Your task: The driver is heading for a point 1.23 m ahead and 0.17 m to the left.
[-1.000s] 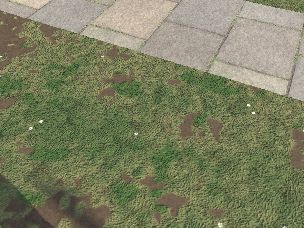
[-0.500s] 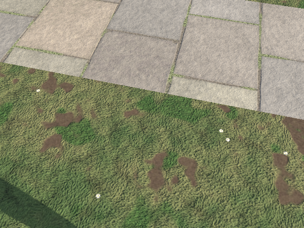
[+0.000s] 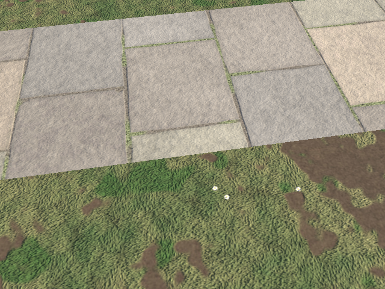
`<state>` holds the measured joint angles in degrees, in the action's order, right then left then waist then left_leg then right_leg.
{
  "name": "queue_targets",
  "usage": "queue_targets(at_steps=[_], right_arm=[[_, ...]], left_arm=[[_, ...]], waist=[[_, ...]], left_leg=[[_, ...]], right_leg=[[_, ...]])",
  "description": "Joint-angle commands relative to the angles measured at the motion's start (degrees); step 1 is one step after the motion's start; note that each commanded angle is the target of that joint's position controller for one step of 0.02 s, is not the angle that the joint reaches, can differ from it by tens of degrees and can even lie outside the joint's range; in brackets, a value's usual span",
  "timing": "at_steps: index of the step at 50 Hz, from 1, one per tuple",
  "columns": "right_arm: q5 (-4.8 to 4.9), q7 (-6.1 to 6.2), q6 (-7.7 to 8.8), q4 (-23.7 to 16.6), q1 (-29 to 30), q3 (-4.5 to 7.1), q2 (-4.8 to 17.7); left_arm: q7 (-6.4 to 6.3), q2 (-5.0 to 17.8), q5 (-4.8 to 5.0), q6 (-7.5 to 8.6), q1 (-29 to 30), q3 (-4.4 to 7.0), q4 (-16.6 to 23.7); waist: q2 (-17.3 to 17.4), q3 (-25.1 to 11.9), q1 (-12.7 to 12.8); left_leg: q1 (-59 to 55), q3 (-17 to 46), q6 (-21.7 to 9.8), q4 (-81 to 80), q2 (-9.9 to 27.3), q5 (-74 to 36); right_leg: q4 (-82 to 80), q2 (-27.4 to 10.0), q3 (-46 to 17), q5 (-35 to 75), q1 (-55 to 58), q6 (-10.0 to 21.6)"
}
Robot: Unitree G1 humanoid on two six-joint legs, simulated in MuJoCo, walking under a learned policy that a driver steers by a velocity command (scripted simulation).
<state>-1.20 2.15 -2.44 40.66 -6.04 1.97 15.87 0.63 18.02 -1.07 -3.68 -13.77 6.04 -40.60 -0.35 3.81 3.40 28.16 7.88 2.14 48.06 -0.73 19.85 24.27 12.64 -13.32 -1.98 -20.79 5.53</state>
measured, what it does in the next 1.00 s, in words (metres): steps on the spot, turning left: left foot, then right foot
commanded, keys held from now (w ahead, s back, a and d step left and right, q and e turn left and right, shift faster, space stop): shift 0.22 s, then q+shift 0.42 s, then shift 0.34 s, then e+shift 0.02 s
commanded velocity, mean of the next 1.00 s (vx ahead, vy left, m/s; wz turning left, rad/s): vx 0.01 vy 0.00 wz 0.21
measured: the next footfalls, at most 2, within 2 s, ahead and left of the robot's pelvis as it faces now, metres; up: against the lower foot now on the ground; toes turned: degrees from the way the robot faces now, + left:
left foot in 0.14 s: +0.08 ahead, +0.14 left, +0.00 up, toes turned -10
right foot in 0.58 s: +0.02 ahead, -0.04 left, +0.00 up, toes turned +14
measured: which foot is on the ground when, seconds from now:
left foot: up 0.00-0.12, down 0.14-0.58, up 0.60-0.96, down 0.98-1.00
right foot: down 0.00-0.14, up 0.16-0.56, down 0.58-0.98, up 1.00-1.00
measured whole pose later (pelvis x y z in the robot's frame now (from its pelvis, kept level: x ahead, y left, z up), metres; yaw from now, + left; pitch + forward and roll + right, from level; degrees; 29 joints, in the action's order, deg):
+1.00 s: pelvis -0.01 +0.06 +0.00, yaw +17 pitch +0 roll +0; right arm -0.8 -0.4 -3.5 44.3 -7.3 2.0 14.9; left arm -0.8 16.4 -0.8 -0.9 -16.3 1.4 -46.8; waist -1.3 3.7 2.5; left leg 11.6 0.9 -2.2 27.2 -2.8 14.2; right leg 31.3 -1.2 3.1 -19.8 -10.8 1.0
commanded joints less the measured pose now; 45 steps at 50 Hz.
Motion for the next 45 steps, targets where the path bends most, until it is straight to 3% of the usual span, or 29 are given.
queue_targets(at_steps=[1, 4, 6, 7, 8, 9, 10, 11, 13, 14, 15, 16, 17, 18, 20, 24, 26, 27, 28, 29, 30, 31, 32, 33, 35, 37, 40, 45], right_arm=[[0.46, 0.1, 1.19, -3.0, -1.4, 1.17, 4.8], [0.86, 0.19, 1.75, -2.1, -4.7, 1.29, 5.3], [0.4, 0.74, 2.31, -1.2, -8.4, 1.56, 5.8], [-0.23, 1.21, 2.45, -2.1, -6.6, 2.19, 9.3], [-1.18, 0.9, 2.35, -4.1, -3.4, 2.87, 14.1], [-1.29, 0.35, 2.18, -3.1, -3.5, 2.96, 12.5], [-0.36, -0.05, 2.25, -3.1, -2.2, 2.01, 9.2], [-0.01, -0.39, 2.33, -3.1, -0.9, 1.67, 7.8], [0.05, -0.77, 2.75, -2.4, -1.0, 0.23, 4.3], [0.12, -1.06, 2.8, -1.5, -2.0, -0.09, 3.7], [0.33, -1.3, 2.5, -0.7, -3.4, 0.66, 5.9], [0.49, -1.58, 2.05, 0.0, -6.7, 1.91, 8.9], [0.56, -1.86, 1.59, 0.8, -10.0, 2.99, 11.3], [0.65, -2.07, 1.3, 1.3, -11.9, 3.64, 12.3], [0.79, -2.22, 1.14, 1.7, -12.9, 4.43, 12.5], [0.95, -2.58, 0.66, 1.5, -10.3, 5.42, 11.6], [0.99, -2.91, 0.18, 1.1, -7.8, 5.85, 11.3], [1.23, -3.04, -0.07, 0.6, -5.4, 5.94, 11.1], [1.62, -2.97, -0.12, -0.2, -3.7, 5.76, 10.0], [1.68, -2.84, 0.0, -0.5, -6.6, 4.87, 5.8], [0.99, -2.08, 0.13, -0.2, -9.7, 4.92, 5.2], [-0.39, -1.96, -0.06, 0.0, -7.6, 5.86, 10.3], [-0.49, -2.35, -0.41, 1.0, -8.6, 6.29, 10.7], [-0.63, -2.79, -1.0, 2.2, -10.4, 6.1, 9.7], [-0.07, -3.87, -1.67, 2.8, -12.0, 5.45, 8.6], [0.4, -4.16, -1.76, 1.8, -8.9, 4.62, 7.5], [0.45, -4.09, -1.96, 0.7, -5.3, 3.63, 6.4], [1.21, -3.31, -1.88, 0.2, -2.8, 2.05, 4.8]], left_arm=[[0.1, 7.6, -0.5, 0.44, -0.9, 1.82, 3.3], [0.31, 7.2, -0.54, 0.26, 0.4, 1.26, 3.2], [-0.19, 6.6, 0.33, 0.43, 0.8, 0.67, 2.8], [-0.53, 4.6, 0.81, 0.71, -1.7, -0.01, 2.6], [-0.93, 4.7, 1.29, 1.12, -0.3, 0.07, 3.8], [-1.17, 8.4, -1.06, 1.65, 1.0, 0.93, 3.2], [-0.84, 7.9, -0.93, 1.84, -0.2, 0.89, 2.3], [-0.49, 6.9, -0.64, 1.64, -1.6, 0.53, 1.2], [-0.12, 3.7, -0.43, 0.99, -2.5, -0.89, -0.3], [-0.19, 2.6, -0.4, 0.67, -1.7, -1.63, -0.6], [-0.46, 2.9, -0.45, 0.46, 0.2, -1.92, 0.0], [-1.03, 3.6, -0.15, 0.47, 2.9, -1.93, 0.6], [-1.61, 4.0, 0.21, 0.54, 4.9, -2.01, 1.2], [-2.03, 4.1, 0.67, 0.62, 5.8, -2.13, 1.6], [-2.66, 4.1, 1.54, 1.1, 6.3, -2.43, 2.0], [-3.38, 3.9, 1.78, 2.35, 5.6, -2.91, 2.5], [-3.69, 3.6, 1.77, 2.81, 3.5, -3.08, 2.2], [-3.96, 3.3, 1.61, 3.02, 0.8, -3.12, 1.4], [-4.41, 4.7, 1.11, 3.31, -2.0, -2.72, 0.6], [-4.97, 9.4, 0.32, 3.27, -1.0, -1.77, 1.0], [-4.93, 12.4, -0.17, 2.86, 6.0, -1.63, 4.0], [-4.47, 9.7, -0.97, 2.59, 6.2, -2.11, 3.6], [-4.21, 5.2, -0.74, 2.82, 8.5, -3.41, 4.1], [-3.9, 3.3, -0.6, 3.05, 9.3, -4.01, 4.2], [-3.83, 3.7, -0.71, 3.46, 7.6, -4.03, 3.8], [-3.45, 4.8, -0.65, 3.62, 3.0, -3.55, 2.1], [-3.06, 6.1, -0.42, 3.83, -1.0, -2.92, 0.0], [-1.76, 7.5, -0.44, 3.81, -1.0, -2.45, -1.7]], waist=[[-7.3, -7.9, 0.2], [-8.4, -7.6, -1.0], [-6.4, -6.8, -3.5], [2.2, -6.4, -2.1], [12.2, -4.8, -2.5], [7.6, -3.6, -2.6], [4.5, -4.3, -0.9], [4.2, -4.4, -0.2], [7.2, -5.4, -0.6], [8.2, -5.0, -0.9], [10.1, -3.9, -1.5], [11.1, -3.5, -3.9], [11.3, -3.6, -5.4], [11.2, -4.2, -6.1], [10.9, -5.6, -6.0], [9.6, -8.2, -4.7], [9.1, -8.4, -3.2], [8.6, -8.4, -1.3], [7.3, -8.3, 0.0], [-2.9, -8.4, -2.1], [-10.5, -5.6, -3.7], [-6.9, -3.1, -3.7], [-4.1, -2.0, -5.7], [-4.0, -1.6, -6.5], [-7.1, -3.1, -6.2], [-7.0, -3.0, -3.9], [-7.9, -3.1, -1.8], [-10.4, -4.3, -1.4]], left_leg=[[-2.9, -2.4, -1.3, -3.7, -1.7, 0.4], [-10.5, -3.5, -3.2, -12.7, -3.1, 1.7], [-19.1, -3.0, -5.0, -26.4, -2.1, -3.4], [-20.7, 7.0, -7.2, -34.0, 6.6, 1.8], [-18.2, 23.6, -12.9, -39.9, 19.6, 4.3], [-12.5, 22.9, -16.1, -36.5, 20.7, -5.6], [-11.2, 17.5, -15.5, -34.4, 17.6, -11.9], [-11.3, 11.9, -14.0, -33.0, 14.0, -16.0], [-13.1, 7.7, -12.4, -31.6, 9.8, -22.3], [-14.8, 7.3, -11.6, -31.2, 8.3, -23.2], [-17.9, 8.5, -11.4, -30.3, 7.4, -23.9], [-21.1, 11.1, -11.8, -29.1, 7.5, -26.2], [-24.1, 13.8, -12.4, -27.9, 8.2, -28.9], [-26.5, 16.1, -12.8, -27.0, 8.9, -31.4], [-29.4, 19.5, -13.0, -26.4, 9.3, -34.4], [-27.6, 23.7, -12.7, -27.3, 8.2, -31.1], [-22.8, 24.4, -11.2, -27.8, 6.6, -25.5], [-18.0, 23.4, -9.2, -27.4, 4.7, -20.7], [-10.1, 21.1, -5.7, -25.9, 1.6, -11.9], [-0.6, 13.4, -2.0, -16.3, -4.6, 5.8], [7.1, 0.6, -0.8, -2.3, -10.5, 13.4], [5.0, -1.5, -0.4, 6.9, -3.9, 11.6], [2.7, -1.7, -0.8, 12.1, -3.3, 8.5], [1.9, -1.8, -0.7, 15.9, -3.5, 5.7], [2.9, -3.4, 0.3, 19.6, -3.6, 3.9], [4.4, -3.7, 0.9, 16.3, -3.7, 3.8], [4.5, -3.5, 0.9, 8.6, -3.7, 4.7], [-8.5, -8.6, -1.1, -7.5, -3.3, 6.7]], right_leg=[[-8.8, -15.3, -18.8, -16.9, 7.4, 4.1], [-7.7, -15.3, -20.2, -13.2, 5.1, 3.3], [-5.4, -12.8, -19.1, -18.8, 0.7, 0.1], [3.0, -8.1, -13.7, -27.0, -2.4, -2.9], [16.1, 1.4, 0.5, -27.5, -9.3, -5.3], [27.1, -1.7, 1.0, -26.8, -7.1, -6.0], [31.6, -2.4, 0.5, -24.3, -4.6, -6.1], [35.0, -2.4, 1.1, -21.8, -3.5, -6.4], [33.4, -3.1, 1.2, -20.9, -0.9, -7.2], [28.2, -4.7, 3.4, -21.6, -0.4, -7.6], [23.5, -6.9, 8.4, -22.6, -2.0, -8.2], [21.1, -6.8, 10.7, -24.5, -3.7, -8.5], [19.8, -6.4, 11.0, -26.0, -5.2, -8.6], [18.7, -6.4, 10.4, -26.4, -6.0, -8.5], [17.1, -6.4, 9.3, -25.9, -6.5, -8.0], [12.4, -6.0, 7.8, -24.8, -1.6, -6.4], [6.0, -5.6, 7.8, -22.1, 4.6, -5.4], [-0.7, -5.7, 8.2, -17.9, 10.7, -4.7], [-8.4, -8.8, 6.7, -13.2, 19.4, -3.6], [-13.7, -21.3, -4.6, -17.7, 26.0, -0.4], [-15.2, -34.3, -16.2, -15.9, 20.7, 4.7], [-13.2, -35.7, -11.9, -5.2, 13.1, 8.2], [-11.2, -31.2, -5.5, 2.2, 11.2, 7.1], [-9.4, -26.9, 0.3, 7.4, 10.4, 5.4], [-6.6, -23.8, 5.5, 17.6, 13.5, 4.8], [-4.9, -23.9, 6.2, 22.5, 17.3, 5.7], [-3.6, -25.4, 5.3, 24.2, 21.6, 6.8], [-1.0, -25.2, 6.8, 25.6, 16.9, 6.6]])
Keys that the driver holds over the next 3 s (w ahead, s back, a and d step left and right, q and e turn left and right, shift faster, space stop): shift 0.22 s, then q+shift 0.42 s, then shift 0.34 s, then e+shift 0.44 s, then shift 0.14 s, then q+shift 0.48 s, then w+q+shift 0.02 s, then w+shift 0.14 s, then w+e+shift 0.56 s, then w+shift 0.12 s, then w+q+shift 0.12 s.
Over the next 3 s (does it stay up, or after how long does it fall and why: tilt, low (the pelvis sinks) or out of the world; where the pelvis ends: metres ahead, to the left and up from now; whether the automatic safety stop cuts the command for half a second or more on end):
stays up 0.61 0.12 -0.01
